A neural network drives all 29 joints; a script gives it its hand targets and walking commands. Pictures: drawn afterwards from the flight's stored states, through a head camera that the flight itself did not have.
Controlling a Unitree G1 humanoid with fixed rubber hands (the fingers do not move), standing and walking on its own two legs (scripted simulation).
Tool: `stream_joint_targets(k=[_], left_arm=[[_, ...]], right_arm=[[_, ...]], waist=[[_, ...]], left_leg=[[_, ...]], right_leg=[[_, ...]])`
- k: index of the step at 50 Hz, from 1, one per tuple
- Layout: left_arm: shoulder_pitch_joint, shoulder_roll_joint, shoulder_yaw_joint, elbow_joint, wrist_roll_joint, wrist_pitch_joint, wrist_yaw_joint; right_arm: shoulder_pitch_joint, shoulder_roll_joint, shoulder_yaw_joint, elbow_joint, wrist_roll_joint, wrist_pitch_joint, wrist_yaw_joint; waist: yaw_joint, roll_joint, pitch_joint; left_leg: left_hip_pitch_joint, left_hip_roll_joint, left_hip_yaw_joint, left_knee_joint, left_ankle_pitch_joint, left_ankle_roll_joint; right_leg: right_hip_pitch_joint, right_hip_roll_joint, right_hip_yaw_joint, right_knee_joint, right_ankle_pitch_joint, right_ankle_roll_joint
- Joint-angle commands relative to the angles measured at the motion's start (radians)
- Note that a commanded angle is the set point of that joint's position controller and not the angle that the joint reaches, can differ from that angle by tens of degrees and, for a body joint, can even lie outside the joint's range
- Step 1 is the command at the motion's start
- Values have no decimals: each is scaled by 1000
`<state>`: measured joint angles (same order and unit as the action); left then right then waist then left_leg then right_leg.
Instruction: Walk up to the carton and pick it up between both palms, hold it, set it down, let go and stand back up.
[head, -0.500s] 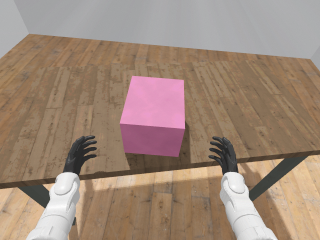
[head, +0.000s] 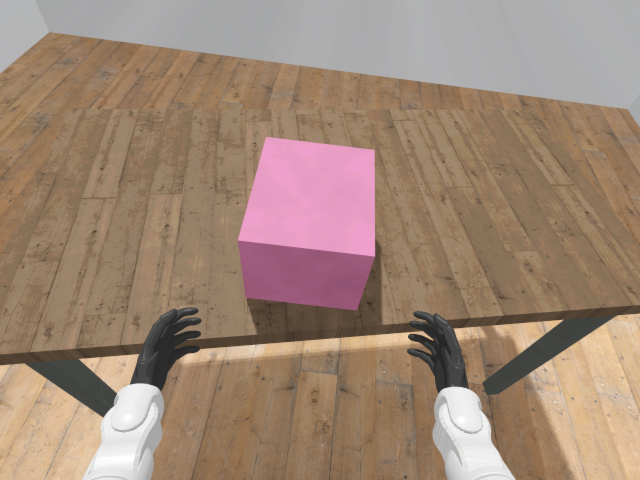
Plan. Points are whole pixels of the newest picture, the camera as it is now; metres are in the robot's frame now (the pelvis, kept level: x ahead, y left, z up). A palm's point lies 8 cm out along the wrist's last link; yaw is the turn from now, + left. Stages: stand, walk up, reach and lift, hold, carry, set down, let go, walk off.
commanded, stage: set down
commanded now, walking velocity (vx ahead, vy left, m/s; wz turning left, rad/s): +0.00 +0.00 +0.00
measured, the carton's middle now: (311, 222) +0.51 +0.03 -0.03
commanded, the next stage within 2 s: let go in 0.76 s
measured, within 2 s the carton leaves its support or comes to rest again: neither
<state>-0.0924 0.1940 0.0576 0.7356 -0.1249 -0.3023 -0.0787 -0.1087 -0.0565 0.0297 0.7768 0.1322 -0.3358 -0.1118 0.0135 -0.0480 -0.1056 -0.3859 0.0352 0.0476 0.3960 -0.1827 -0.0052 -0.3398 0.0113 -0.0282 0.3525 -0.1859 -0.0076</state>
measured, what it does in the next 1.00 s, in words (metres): stands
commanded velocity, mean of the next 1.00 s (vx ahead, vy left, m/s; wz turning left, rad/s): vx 0.00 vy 0.00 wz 0.00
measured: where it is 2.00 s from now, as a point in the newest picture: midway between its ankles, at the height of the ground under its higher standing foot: outside the picture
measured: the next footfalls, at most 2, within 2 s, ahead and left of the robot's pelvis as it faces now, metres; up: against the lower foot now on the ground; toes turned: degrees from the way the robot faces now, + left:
none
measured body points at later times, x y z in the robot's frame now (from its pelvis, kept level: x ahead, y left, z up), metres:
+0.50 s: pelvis +0.01 -0.01 +0.00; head +0.01 +0.02 +0.45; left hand +0.24 +0.23 -0.04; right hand +0.26 -0.18 -0.03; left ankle +0.00 +0.12 -0.74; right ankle -0.02 -0.11 -0.74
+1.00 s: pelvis -0.02 -0.01 +0.00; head +0.00 +0.01 +0.45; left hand +0.21 +0.23 -0.05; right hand +0.23 -0.21 -0.04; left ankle +0.00 +0.12 -0.74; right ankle -0.02 -0.11 -0.74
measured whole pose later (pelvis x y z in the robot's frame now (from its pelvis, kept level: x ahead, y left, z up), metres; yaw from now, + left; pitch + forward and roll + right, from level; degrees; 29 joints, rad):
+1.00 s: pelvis -0.02 -0.01 +0.00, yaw +0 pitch +3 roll +0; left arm 0.04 0.31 -0.01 0.38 -0.17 0.35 -0.02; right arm 0.02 -0.13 -0.01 0.46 0.12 0.18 -0.09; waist 0.04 -0.04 -0.03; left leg -0.27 0.04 0.05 0.41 -0.19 -0.01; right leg -0.25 0.02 -0.02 0.40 -0.21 -0.02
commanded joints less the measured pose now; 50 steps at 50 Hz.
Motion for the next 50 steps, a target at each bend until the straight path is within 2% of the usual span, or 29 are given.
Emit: stream_joint_targets(k=[1, 2, 5, 6, 7, 9, 10, 11, 12, 13, 14, 15, 17, 18, 19, 20, 23, 25, 28, 31, 34, 36, 39, 41, 44, 45, 46, 49, 50], left_arm=[[-238, 142, -25, -314, -32, -7, 49], [-218, 149, -13, -360, -35, 11, 49], [193, 54, 32, -323, 89, 99, 12], [83, 92, 58, -377, 79, 111, 3], [51, 119, 51, -389, 58, 109, 4], [-189, 174, 10, -441, -35, 65, 33], [-226, 181, -17, -390, -64, 50, 43], [-110, 151, -26, -340, -47, 56, 40], [68, 103, -4, -315, 5, 73, 31], [76, 112, 20, -295, 28, 114, 13], [-58, 165, 41, -340, 25, 147, 11], [-112, 209, 42, -433, -17, 142, 25], [-41, 172, 1, -442, -24, 162, 35], [-22, 173, 3, -475, -33, 153, 36], [27, 159, -1, -440, -2, 183, 27], [-11, 186, 11, -462, -3, 213, 24], [-8, 189, 10, -473, 13, 346, 18], [178, 150, 31, -481, 72, 452, 5], [160, 177, 50, -598, 80, 527, -4], [5, 224, 23, -640, 17, 540, 21], [98, 197, -5, -655, 11, 594, 45], [134, 196, -10, -694, 14, 621, 46], [19, 243, -17, -739, -38, 584, 64], [52, 235, -27, -659, -38, 591, 68], [-102, 274, -18, -591, -73, 600, 72], [-63, 247, -18, -506, -50, 614, 66], [-70, 246, -7, -484, -43, 634, 61], [-75, 272, 27, -539, -36, 593, 59], [-102, 250, 33, -467, -17, 616, 48]], right_arm=[[-204, -104, -86, -282, -46, -30, 20], [-210, -119, -87, -339, -41, -30, 20], [181, -62, -35, -251, -22, -42, 8], [58, -88, -36, -315, -21, -44, 2], [26, -89, -33, -341, -13, -41, -1], [-206, -116, -38, -450, -7, -26, 5], [-225, -105, -28, -421, -15, -2, 13], [-96, -86, -12, -357, -21, 15, 19], [83, -68, 5, -277, -23, 16, 22], [88, -58, 16, -231, -26, 36, 17], [-60, -84, 1, -269, -33, 62, 9], [-127, -114, -19, -379, -12, 65, 5], [-33, -101, -8, -347, 9, 101, 8], [-24, -110, -9, -388, 14, 95, 7], [27, -104, 1, -325, 9, 114, 6], [-18, -130, -2, -336, 11, 126, 2], [-29, -114, 10, -321, 20, 220, -5], [144, -82, 28, -285, 21, 269, -14], [132, -106, 12, -401, 12, 285, -31], [-44, -137, -31, -513, -13, 332, -24], [68, -148, -52, -526, -22, 389, -4], [138, -140, -46, -544, -18, 405, -2], [33, -165, -77, -655, -25, 403, 5], [58, -152, -62, -594, -31, 429, 13], [-92, -138, -53, -568, -19, 463, 21], [-51, -103, -38, -490, -20, 478, 22], [-57, -96, -30, -450, -17, 495, 24], [-52, -117, -33, -487, 0, 458, 12], [-86, -113, -27, -415, -7, 479, 8]], waist=[[3, 107, -336], [17, 105, -385], [29, 108, -300], [40, 102, -295], [43, 114, -289], [39, 69, -289], [28, 43, -260], [16, 34, -218], [21, 45, -173], [25, 48, -161], [27, 47, -179], [36, 56, -230], [21, 85, -189], [24, 81, -215], [19, 101, -197], [24, 112, -228], [16, 122, -164], [22, 123, -74], [26, 118, -50], [30, 93, -34], [34, 94, -2], [36, 102, -25], [31, 83, -102], [30, 68, -85], [33, 46, -101], [32, 51, -67], [32, 51, -70], [28, 34, -161], [19, 55, -159]], left_leg=[[102, -28, -6, -39, 195, -35], [122, -32, -4, -38, 234, -29], [272, -35, -6, 5, 497, -37], [260, -45, -2, 6, 514, -38], [246, -49, -4, 11, 494, -38], [166, -46, -5, -13, 365, -20], [110, -39, -5, -31, 280, -11], [110, -30, -6, -52, 260, -4], [149, -29, -2, -62, 320, -4], [184, -35, -4, -70, 344, -5], [189, -44, -2, -66, 310, -5], [193, -53, -1, -52, 305, 1], [239, -39, -3, -41, 330, -12], [254, -42, -5, -29, 366, -12], [289, -38, -5, -33, 396, -20], [304, -45, -3, -27, 404, -21], [311, -39, -11, -39, 357, -25], [357, -30, -17, -52, 397, -29], [405, -36, -22, -37, 457, -36], [313, -29, -22, -52, 274, -18], [289, -11, -25, -78, 209, -9], [324, -18, -12, -58, 287, -7], [292, -23, -10, -31, 257, 4], [269, -18, -5, -30, 234, 10], [179, -23, 2, -30, 80, 27], [171, -12, -2, -30, 50, 25], [188, -13, 0, -32, 53, 24], [219, -26, 2, 5, 153, 26], [225, -24, -7, 3, 160, 19]], right_leg=[[188, 32, 34, 41, 241, 5], [217, 37, 39, 41, 280, 6], [315, 20, 68, -2, 455, 3], [295, 29, 55, -8, 439, 13], [285, 33, 53, -7, 428, 15], [267, 46, 46, 15, 345, 28], [286, 38, 53, 21, 314, 28], [323, 22, 68, 16, 340, 27], [369, 13, 84, 5, 400, 21], [350, 10, 85, -12, 406, 23], [298, 18, 70, -16, 356, 32], [274, 30, 62, -3, 337, 35], [259, 28, 63, -24, 315, 19], [271, 33, 66, -21, 342, 15], [271, 29, 68, -32, 363, 7], [258, 30, 61, -33, 355, 8], [217, 28, 55, -65, 271, 1], [243, 17, 59, -99, 281, -9], [218, 27, 42, -108, 294, -3], [162, 34, 39, -80, 160, -1], [185, 30, 47, -66, 141, -3], [198, 22, 57, -69, 192, 2], [164, 24, 50, -35, 175, 10], [150, 10, 56, -31, 170, 11], [112, -10, 59, -23, 49, 19], [100, -31, 73, -35, 15, 11], [97, -38, 76, -41, 4, 8], [133, -27, 70, -10, 128, 16], [130, -30, 69, -13, 130, 15]])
